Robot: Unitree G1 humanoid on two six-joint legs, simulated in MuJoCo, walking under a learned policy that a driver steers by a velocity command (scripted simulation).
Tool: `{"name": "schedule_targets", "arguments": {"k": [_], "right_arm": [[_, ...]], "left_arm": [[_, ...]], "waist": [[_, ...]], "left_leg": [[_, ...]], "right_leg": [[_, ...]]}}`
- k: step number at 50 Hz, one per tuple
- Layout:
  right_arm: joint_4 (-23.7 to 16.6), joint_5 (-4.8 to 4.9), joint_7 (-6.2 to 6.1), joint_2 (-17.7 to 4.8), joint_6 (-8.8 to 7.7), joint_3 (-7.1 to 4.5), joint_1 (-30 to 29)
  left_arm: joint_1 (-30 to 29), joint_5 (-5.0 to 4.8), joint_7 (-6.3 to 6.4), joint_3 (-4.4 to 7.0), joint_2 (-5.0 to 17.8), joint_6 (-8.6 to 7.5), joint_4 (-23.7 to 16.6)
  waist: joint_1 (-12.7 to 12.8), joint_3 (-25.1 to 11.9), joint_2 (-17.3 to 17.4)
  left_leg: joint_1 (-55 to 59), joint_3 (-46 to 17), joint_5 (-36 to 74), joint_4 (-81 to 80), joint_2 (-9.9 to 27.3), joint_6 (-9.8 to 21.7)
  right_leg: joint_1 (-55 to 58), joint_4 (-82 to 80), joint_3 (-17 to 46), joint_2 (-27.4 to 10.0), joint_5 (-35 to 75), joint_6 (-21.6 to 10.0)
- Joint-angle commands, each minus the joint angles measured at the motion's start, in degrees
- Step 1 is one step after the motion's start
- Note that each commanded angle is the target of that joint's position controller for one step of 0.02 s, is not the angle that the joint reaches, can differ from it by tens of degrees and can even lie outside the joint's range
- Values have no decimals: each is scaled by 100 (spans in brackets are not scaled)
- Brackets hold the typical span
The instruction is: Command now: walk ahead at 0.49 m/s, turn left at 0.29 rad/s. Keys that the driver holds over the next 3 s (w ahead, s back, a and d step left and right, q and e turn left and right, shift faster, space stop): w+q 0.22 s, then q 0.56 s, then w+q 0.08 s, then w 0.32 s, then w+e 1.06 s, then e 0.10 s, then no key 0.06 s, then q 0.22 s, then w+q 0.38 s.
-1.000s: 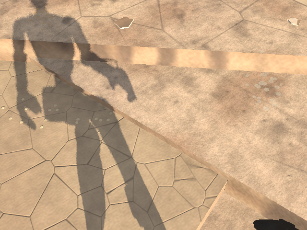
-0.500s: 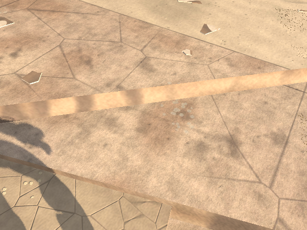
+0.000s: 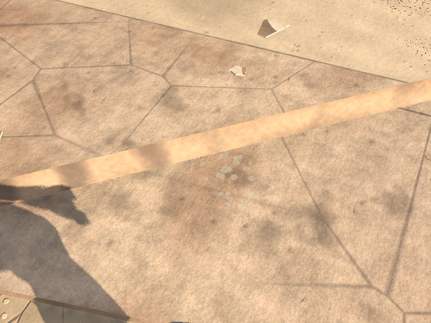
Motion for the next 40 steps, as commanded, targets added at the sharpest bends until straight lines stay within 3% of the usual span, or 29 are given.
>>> {"name": "schedule_targets", "arguments": {"k": [1,3,5,7,9,10,11,12,13,14,15,17,18,20,22,23,24,25,26,27,28,29,30,31,32,33,34,36,40], "right_arm": [[-622,-116,3,-299,-33,-65,-501],[-839,-161,30,-168,-70,41,-1042],[-870,-41,125,-26,-79,200,-1407],[-654,29,140,-33,-41,196,-1057],[-230,8,89,-409,-31,45,241],[15,71,43,-633,-81,-78,655],[267,120,6,-836,-68,-245,1427],[459,119,-132,-1314,-58,-421,1315],[379,-103,-194,-1633,-24,-552,1085],[487,-176,-250,-1487,-63,-525,1027],[625,-201,-288,-1268,-114,-475,927],[596,-173,-301,-907,-261,-354,587],[584,-147,-266,-915,-333,-331,500],[824,-220,-229,-982,-450,-333,1034],[904,-112,-229,-1230,-495,-394,1082],[852,-49,-342,-1319,-449,-446,1011],[666,3,-376,-1451,-298,-493,673],[500,4,-373,-1471,-257,-505,674],[464,-19,-337,-1607,-245,-562,534],[390,-7,-312,-1696,-233,-620,366],[364,66,-260,-1784,-206,-681,301],[315,161,-169,-1749,-206,-708,338],[268,153,-84,-1066,-221,-593,706],[35,199,-60,-957,-168,-543,1677],[246,-31,-122,-1195,-70,-601,2141],[189,-80,-128,-1242,31,-604,1778],[32,-121,-119,-1228,91,-595,1221],[-285,-21,-13,-1234,203,-604,749],[-358,-29,2,-1158,321,-570,780]], "left_arm": [[-220,-12,118,90,758,-222,-218],[60,-54,186,70,704,-191,-84],[-56,-162,236,42,795,-95,-241],[384,-116,314,136,1205,-29,-139],[91,-11,320,292,1556,83,-342],[31,-222,222,300,1401,96,-686],[-617,-270,61,351,1631,0,-1003],[-1393,-227,-152,262,1182,-110,-1429],[-1541,-59,-227,134,808,-159,-1716],[-1767,-42,-220,67,540,-108,-1879],[-1652,-44,-158,16,370,-42,-1987],[-1512,51,-43,-12,414,122,-2115],[-1446,66,-1,17,513,224,-2171],[-1800,52,157,-45,181,284,-2465],[-2423,102,230,-75,268,249,-3037],[-2795,152,194,-70,408,214,-3324],[-2708,74,94,-140,433,248,-3283],[-2630,-71,45,-108,426,299,-3097],[-2135,-180,55,-58,472,384,-2940],[-1452,-193,97,45,682,474,-2648],[-772,-173,168,153,870,485,-2330],[-172,-191,234,241,1039,399,-2076],[-406,-72,283,235,979,279,-2024],[-1108,98,310,277,1419,264,-2429],[-1647,25,295,263,1065,271,-2667],[-2232,6,339,184,754,262,-2771],[-2358,13,359,113,478,250,-2706],[-2087,43,395,153,588,210,-2442],[-1593,60,304,246,726,142,-2170]], "waist": [[-255,706,-558],[-72,702,-270],[107,577,-124],[69,-46,-833],[-491,-944,-1548],[-588,-1162,-872],[-1172,-1425,-387],[-1037,-1548,949],[-747,-1421,139],[-513,-686,-590],[-146,44,-912],[256,540,-901],[374,554,-720],[247,330,74],[395,500,26],[411,505,-163],[510,317,-510],[262,-14,-365],[397,-410,130],[628,-808,168],[935,-1083,40],[1188,-1234,-223],[815,-1192,-832],[111,-1557,-1938],[-137,-1596,-1190],[-210,-1208,-928],[-162,-681,-539],[-70,-370,-773],[17,-580,-642]], "left_leg": [[-894,-162,73,-411,218,94],[-827,300,-10,-1537,458,183],[1251,1255,44,-3761,334,333],[2169,1763,-110,-4416,-224,402],[3124,1340,-775,-5153,-632,664],[4807,879,-399,-5251,-673,899],[6461,-392,196,-6643,-198,1243],[7025,-2906,785,-7887,944,1833],[6278,-3908,358,-8033,1383,1800],[5305,-3712,350,-8055,1333,1466],[4445,-3300,869,-8006,1218,1181],[3595,-2417,1471,-8218,955,939],[3325,-2060,1924,-8379,844,922],[3612,-1900,2625,-8326,847,1164],[3509,-1561,2017,-8729,618,677],[3350,-1493,2270,-8850,456,493],[2883,-1164,2455,-9196,141,564],[2758,-1201,3177,-9508,112,558],[3290,-1364,3618,-9342,287,451],[4218,-1304,4501,-8808,273,234],[4994,-1088,5487,-7959,160,-27],[5268,-827,5138,-6783,-129,-378],[3972,-782,338,-5332,-501,-550],[3055,-818,-1182,-3267,-836,-683],[3089,-894,-991,-2622,-420,-659],[2915,-512,-701,-2489,-155,-690],[2871,-447,-348,-2801,100,-710],[2825,-518,-75,-3209,180,-736],[2779,-290,171,-3697,191,-654]], "right_leg": [[23,-1591,749,-1607,2526,-415],[472,-1855,382,-1430,2845,-364],[-149,-2212,-177,-1289,5303,-343],[786,-1244,-255,-1614,9397,-228],[1538,1001,-293,-1844,10839,-165],[-226,2296,-444,-1433,10374,28],[-1834,4365,-464,-773,6622,236],[-3438,6616,71,300,517,512],[-3723,7575,1087,24,476,336],[-3876,7445,1271,-202,524,245],[-3962,7051,1252,-369,383,221],[-4006,6673,1152,-439,80,312],[-3877,6447,997,-362,230,381],[-4749,8104,807,-3,-172,419],[-4793,6637,1154,-393,-350,372],[-4204,5381,1201,-527,45,478],[-2849,3476,527,-342,561,671],[-1655,2906,178,-57,751,763],[-1115,2650,399,-79,1175,728],[-846,2171,539,3,1286,638],[-505,1419,384,149,1674,565],[206,140,172,208,2667,571],[1314,275,1282,-895,3279,302],[1063,-70,3938,-2702,4891,-821],[370,-111,4293,-2861,4472,-1298],[-341,-368,4021,-2654,2307,-1434],[-868,-531,3320,-2136,1201,-1119],[-1072,-576,2200,-1679,1183,-808],[-765,-670,1536,-1748,1351,-923]]}}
